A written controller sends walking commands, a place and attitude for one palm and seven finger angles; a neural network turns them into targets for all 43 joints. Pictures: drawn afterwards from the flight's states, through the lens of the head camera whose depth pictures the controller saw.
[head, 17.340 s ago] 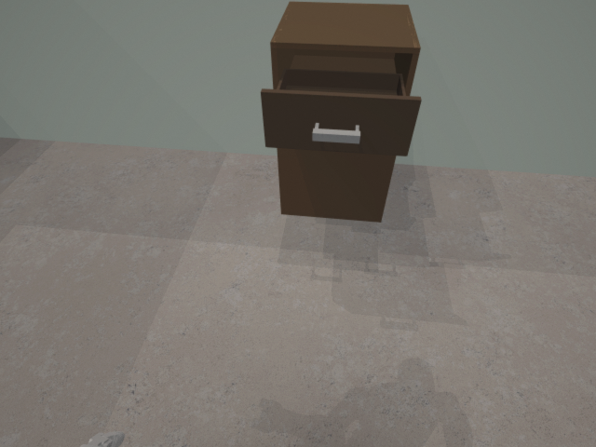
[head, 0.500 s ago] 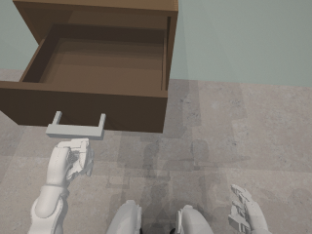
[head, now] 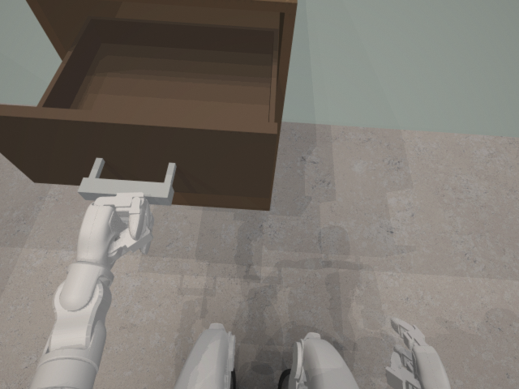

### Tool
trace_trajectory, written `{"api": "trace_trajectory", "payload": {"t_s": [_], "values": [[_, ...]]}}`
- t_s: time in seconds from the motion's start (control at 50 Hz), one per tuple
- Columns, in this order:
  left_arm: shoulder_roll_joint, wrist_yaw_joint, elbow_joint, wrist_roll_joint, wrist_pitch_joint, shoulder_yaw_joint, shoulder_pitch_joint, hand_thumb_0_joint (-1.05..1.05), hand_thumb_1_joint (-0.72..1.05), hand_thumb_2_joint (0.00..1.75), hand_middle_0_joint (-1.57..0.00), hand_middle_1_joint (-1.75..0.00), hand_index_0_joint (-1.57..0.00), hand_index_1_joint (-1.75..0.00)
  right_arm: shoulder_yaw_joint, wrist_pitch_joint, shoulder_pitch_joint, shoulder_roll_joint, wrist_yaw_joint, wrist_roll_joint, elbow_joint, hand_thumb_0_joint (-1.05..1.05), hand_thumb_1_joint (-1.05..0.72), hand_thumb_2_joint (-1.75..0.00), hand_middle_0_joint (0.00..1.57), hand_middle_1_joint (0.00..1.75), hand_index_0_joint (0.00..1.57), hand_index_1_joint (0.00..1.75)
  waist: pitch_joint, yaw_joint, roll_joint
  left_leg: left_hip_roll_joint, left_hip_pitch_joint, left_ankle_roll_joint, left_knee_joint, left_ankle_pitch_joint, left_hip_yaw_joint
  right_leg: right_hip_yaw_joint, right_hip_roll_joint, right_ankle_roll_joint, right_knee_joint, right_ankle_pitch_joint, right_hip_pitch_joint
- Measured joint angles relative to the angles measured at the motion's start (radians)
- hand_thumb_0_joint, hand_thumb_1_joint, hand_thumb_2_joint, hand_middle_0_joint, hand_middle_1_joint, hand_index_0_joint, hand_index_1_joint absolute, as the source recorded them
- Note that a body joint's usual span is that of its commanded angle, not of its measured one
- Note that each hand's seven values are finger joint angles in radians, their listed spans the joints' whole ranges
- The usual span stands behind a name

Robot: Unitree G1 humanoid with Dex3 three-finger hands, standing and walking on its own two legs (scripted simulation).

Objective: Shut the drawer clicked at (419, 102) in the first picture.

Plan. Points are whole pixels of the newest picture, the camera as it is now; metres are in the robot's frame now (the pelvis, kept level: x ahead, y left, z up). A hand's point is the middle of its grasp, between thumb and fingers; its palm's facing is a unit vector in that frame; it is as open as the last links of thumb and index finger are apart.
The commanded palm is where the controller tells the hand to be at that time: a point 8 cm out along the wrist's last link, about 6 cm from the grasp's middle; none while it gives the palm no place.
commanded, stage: push the drawer shut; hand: left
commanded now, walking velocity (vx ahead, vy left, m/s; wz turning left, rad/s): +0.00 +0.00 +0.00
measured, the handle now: (131, 179) +0.41 +0.23 +0.04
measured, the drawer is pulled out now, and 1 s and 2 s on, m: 0.27 0.14 0.03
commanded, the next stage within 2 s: none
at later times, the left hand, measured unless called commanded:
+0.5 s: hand (156, 184) +0.41 +0.19 +0.03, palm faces -0.03 -1.00 -0.06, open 2.9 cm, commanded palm +0.40 +0.23 +0.04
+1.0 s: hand (164, 153) +0.47 +0.19 +0.03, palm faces -0.02 -1.00 -0.06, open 2.9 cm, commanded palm +0.46 +0.22 +0.04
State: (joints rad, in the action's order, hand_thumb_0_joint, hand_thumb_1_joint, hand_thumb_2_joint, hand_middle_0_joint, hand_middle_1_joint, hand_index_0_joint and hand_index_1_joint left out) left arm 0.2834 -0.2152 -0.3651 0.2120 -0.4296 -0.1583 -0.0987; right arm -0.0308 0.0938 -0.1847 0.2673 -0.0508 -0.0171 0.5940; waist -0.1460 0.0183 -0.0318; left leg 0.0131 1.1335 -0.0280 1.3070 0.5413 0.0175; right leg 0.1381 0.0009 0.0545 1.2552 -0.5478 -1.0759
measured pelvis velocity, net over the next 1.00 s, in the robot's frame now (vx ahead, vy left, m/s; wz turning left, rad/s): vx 0.00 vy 0.01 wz -0.02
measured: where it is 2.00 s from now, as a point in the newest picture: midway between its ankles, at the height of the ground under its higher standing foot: outside the picture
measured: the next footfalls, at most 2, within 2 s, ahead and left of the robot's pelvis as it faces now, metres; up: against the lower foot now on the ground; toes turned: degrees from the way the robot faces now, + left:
none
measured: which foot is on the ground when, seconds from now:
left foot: down 0.00-1.00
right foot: down 0.00-1.00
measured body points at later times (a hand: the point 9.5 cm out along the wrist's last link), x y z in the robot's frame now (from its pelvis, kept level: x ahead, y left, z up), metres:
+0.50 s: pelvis +0.00 +0.01 +0.00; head +0.12 +0.03 +0.44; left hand +0.40 +0.24 +0.04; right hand +0.10 -0.25 -0.11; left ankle +0.04 +0.10 -0.62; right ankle +0.03 -0.09 -0.62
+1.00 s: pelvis +0.00 +0.01 +0.00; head +0.14 +0.03 +0.42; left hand +0.46 +0.24 +0.04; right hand +0.07 -0.25 -0.12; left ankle +0.04 +0.10 -0.62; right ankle +0.03 -0.09 -0.62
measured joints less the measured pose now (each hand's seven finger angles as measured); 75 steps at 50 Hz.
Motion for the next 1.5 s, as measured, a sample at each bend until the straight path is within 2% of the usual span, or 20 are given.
{"api": "trace_trajectory", "payload": {"t_s": [0.22,0.48,0.84,1.2,1.5], "values": [[0.023,0.009,-0.174,-0.017,0.013,-0.027,-0.178,-0.02,0.79,0.95,-1.40,-1.60,-1.40,-1.60,-0.011,0.000,-0.027,-0.002,-0.003,-0.002,0.017,0.01,-0.91,-0.89,0.21,0.30,0.21,0.30,-0.002,0.026,0.002,0.002,0.008,-0.005,-0.013,-0.018,-0.010,-0.010,0.002,-0.005,-0.011,0.022,-0.013],[0.043,0.013,-0.342,-0.043,-0.022,-0.069,-0.329,-0.03,0.77,0.92,-1.40,-1.60,-1.40,-1.60,-0.009,-0.032,-0.069,0.004,0.013,0.008,0.034,0.01,-0.91,-0.89,0.21,0.30,0.21,0.30,0.003,0.054,0.003,0.002,0.019,-0.017,-0.025,-0.021,-0.026,-0.026,0.002,-0.017,-0.025,0.031,-0.028],[0.063,0.021,-0.534,-0.078,-0.079,-0.102,-0.496,-0.04,0.75,0.92,-1.40,-1.60,-1.40,-1.60,-0.006,-0.073,-0.075,0.003,0.030,0.022,0.049,0.01,-0.91,-0.89,0.21,0.30,0.21,0.30,0.008,0.070,0.003,-0.001,0.041,-0.023,-0.022,-0.015,-0.028,-0.029,-0.001,-0.024,-0.025,0.027,-0.048],[0.162,0.021,-0.735,-0.119,-0.073,-0.172,-0.717,-0.03,0.78,0.94,-1.40,-1.60,-1.40,-1.60,-0.018,-0.110,-0.101,0.008,0.039,0.036,0.054,0.01,-0.91,-0.89,0.21,0.30,0.21,0.30,0.013,0.124,-0.003,0.011,0.119,-0.016,0.013,-0.011,-0.017,-0.018,0.011,-0.014,0.002,0.027,-0.123],[0.250,-0.006,-0.790,-0.147,-0.035,-0.240,-0.809,0.00,0.78,0.92,-1.40,-1.60,-1.40,-1.60,-0.028,-0.135,-0.139,0.011,0.051,0.043,0.047,0.00,-0.91,-0.89,0.21,0.30,0.20,0.30,0.020,0.167,-0.010,0.029,0.161,-0.013,0.029,-0.005,-0.012,-0.016,0.029,-0.011,0.004,0.033,-0.163]]}}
